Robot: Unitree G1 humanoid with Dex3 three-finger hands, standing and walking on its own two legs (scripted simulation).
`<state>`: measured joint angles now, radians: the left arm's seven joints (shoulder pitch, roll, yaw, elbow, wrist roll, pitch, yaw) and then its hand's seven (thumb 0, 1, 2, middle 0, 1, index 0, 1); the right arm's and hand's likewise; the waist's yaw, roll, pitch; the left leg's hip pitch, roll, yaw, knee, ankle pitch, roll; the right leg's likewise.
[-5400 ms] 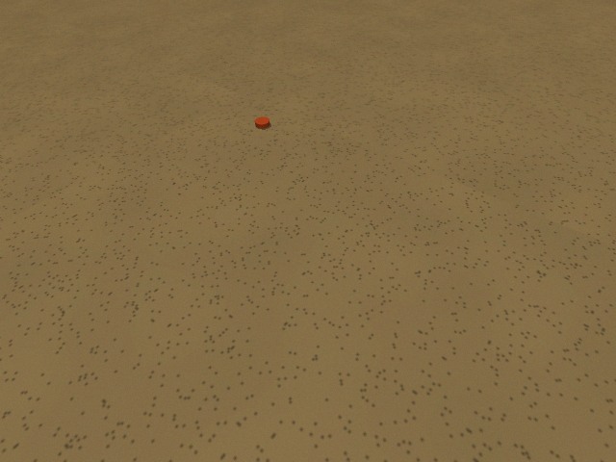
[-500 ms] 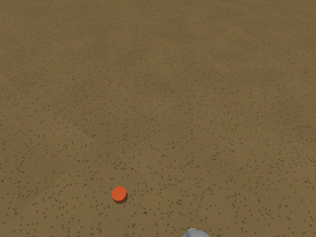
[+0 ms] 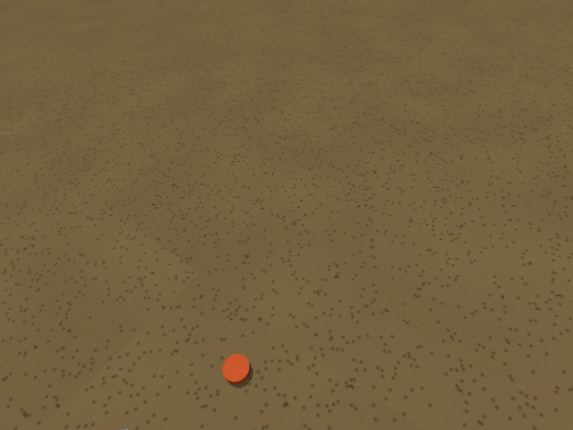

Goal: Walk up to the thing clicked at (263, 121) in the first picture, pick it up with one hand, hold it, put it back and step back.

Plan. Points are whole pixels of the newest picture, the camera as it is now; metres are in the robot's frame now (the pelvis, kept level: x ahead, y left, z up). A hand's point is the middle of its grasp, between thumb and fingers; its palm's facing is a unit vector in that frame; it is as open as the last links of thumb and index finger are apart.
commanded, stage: walk up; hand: left
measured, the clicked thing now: (236, 368) +0.45 +0.26 -0.75
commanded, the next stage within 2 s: stand in 1.54 s
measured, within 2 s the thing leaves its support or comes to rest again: neither
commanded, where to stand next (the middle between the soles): +0.07 +0.01 m, yaw +1 degrees
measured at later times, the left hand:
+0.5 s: hand out of the picture +0.08 +0.27 -0.15, palm faces +0.03 -0.94 -0.34, open 7.4 cm
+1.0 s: hand out of the picture +0.13 +0.25 -0.14, palm faces +0.01 -0.95 -0.32, open 7.4 cm
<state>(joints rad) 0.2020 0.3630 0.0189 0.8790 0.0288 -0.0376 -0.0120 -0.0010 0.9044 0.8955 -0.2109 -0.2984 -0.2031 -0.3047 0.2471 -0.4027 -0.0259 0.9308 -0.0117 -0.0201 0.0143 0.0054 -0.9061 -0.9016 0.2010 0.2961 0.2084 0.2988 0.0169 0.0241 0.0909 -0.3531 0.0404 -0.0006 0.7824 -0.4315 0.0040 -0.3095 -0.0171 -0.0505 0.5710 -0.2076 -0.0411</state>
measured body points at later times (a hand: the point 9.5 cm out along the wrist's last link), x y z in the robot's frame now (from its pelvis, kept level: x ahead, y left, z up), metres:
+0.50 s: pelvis +0.03 +0.01 +0.01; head +0.04 +0.01 +0.46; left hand +0.07 +0.32 -0.12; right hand +0.14 -0.28 -0.12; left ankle +0.05 +0.14 -0.73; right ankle +0.06 -0.11 -0.73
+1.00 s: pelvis +0.04 +0.00 +0.02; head +0.05 +0.01 +0.47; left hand +0.13 +0.30 -0.12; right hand +0.12 -0.30 -0.11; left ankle +0.05 +0.14 -0.73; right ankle +0.06 -0.11 -0.73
